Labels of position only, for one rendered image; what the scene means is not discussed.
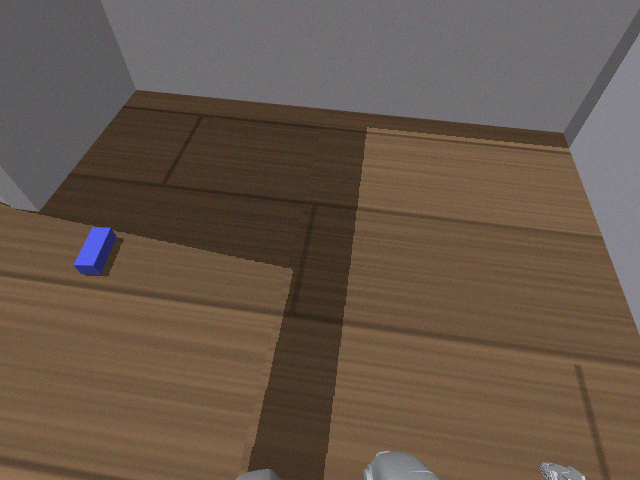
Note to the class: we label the right robot hand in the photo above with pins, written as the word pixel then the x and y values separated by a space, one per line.
pixel 553 471

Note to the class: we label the carton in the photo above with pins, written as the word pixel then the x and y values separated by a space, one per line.
pixel 95 251

